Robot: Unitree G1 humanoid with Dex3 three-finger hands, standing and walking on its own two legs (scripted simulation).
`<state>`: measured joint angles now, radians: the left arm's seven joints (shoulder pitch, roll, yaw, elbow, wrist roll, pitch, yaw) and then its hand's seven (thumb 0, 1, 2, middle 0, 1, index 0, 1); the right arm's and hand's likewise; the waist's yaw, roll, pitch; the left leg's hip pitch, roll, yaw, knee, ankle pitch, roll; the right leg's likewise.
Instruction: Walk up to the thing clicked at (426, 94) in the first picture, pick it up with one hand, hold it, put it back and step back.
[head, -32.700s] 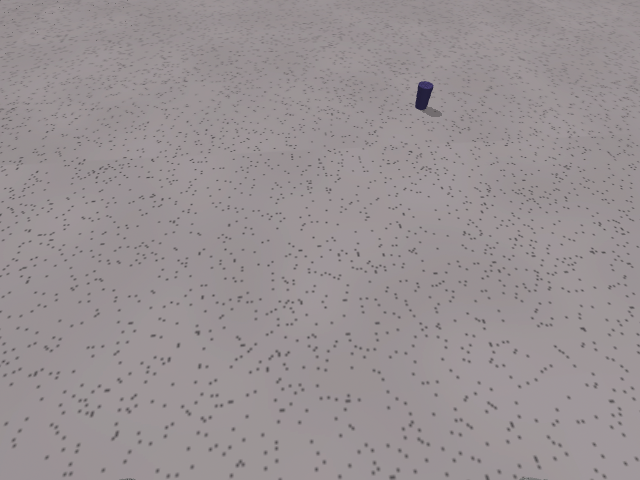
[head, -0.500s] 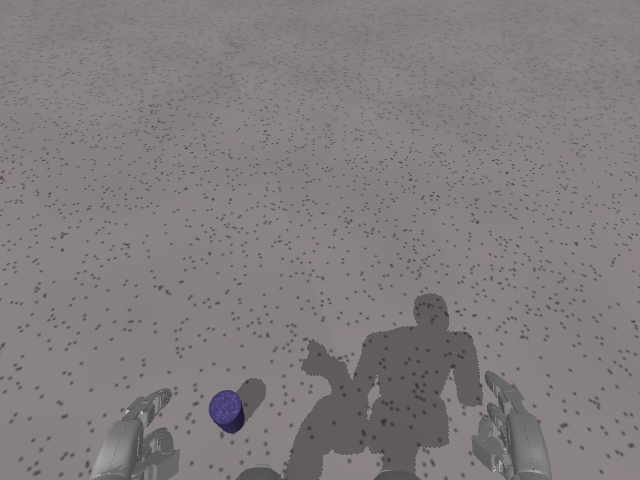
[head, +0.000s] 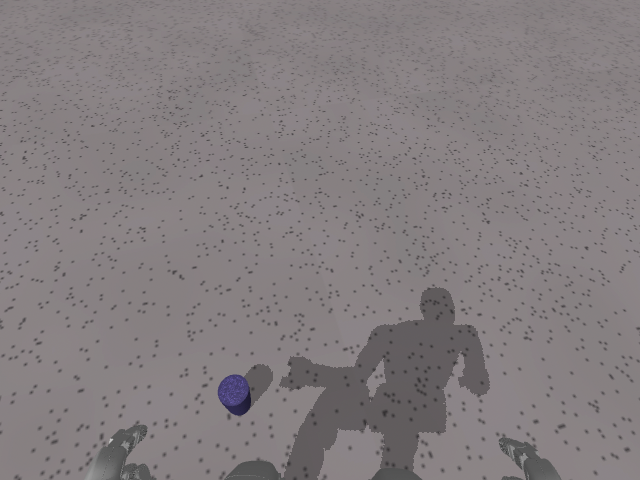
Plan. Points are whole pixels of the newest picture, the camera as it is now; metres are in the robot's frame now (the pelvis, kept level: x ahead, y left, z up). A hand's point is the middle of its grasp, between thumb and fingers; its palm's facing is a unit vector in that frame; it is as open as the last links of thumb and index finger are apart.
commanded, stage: stand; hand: left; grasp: from above
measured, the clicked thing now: (236, 397) +0.38 +0.23 -0.67
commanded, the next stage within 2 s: none
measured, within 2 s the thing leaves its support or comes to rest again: neither
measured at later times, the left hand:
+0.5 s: hand out of the picture +0.05 +0.24 -0.13, palm faces +0.04 -0.95 -0.31, open 7.4 cm
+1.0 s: hand out of the picture +0.03 +0.23 -0.13, palm faces +0.02 -0.95 -0.32, open 7.4 cm
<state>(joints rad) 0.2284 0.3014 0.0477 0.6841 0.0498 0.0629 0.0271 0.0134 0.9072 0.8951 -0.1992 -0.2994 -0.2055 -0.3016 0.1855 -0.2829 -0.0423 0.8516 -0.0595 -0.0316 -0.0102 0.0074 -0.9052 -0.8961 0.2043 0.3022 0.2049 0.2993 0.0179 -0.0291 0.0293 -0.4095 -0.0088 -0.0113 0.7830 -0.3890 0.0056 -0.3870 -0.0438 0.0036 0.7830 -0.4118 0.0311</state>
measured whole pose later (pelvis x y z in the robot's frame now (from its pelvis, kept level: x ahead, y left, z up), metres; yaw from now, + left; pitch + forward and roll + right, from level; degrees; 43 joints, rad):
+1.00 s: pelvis -0.01 -0.01 +0.04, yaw +0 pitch -5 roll +0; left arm 0.16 0.30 0.03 1.15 0.03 0.00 0.01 0.01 0.91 0.90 -0.20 -0.30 -0.21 -0.30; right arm 0.16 -0.31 -0.03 1.14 -0.03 0.01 -0.01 0.00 -0.91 -0.90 0.20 0.30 0.20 0.30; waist 0.00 0.00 0.07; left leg -0.12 0.01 -0.02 0.37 -0.17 -0.01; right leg -0.09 -0.02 -0.01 0.35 -0.18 0.02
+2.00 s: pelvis +0.01 -0.01 +0.04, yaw -1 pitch -3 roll +0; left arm 0.11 0.33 0.02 1.15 0.01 -0.01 0.00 0.01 0.91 0.89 -0.20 -0.30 -0.21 -0.30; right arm 0.11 -0.33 -0.01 1.15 -0.02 -0.01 0.00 0.00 -0.91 -0.90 0.20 0.30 0.20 0.30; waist 0.00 0.00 0.05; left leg -0.10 0.02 -0.01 0.32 -0.17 -0.02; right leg -0.08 -0.01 -0.01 0.32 -0.19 0.01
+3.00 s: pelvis -0.13 +0.01 +0.01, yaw -5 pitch -4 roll -1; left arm 0.13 0.36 0.06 0.88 0.03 0.03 -0.01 0.01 0.91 0.89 -0.20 -0.30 -0.21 -0.30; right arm 0.10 -0.38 -0.05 0.88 -0.01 0.05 -0.01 0.00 -0.91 -0.90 0.20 0.30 0.20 0.30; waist -0.02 0.05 0.20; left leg -0.41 0.01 -0.02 0.81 -0.40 0.02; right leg -0.25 0.06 0.04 0.67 -0.35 -0.02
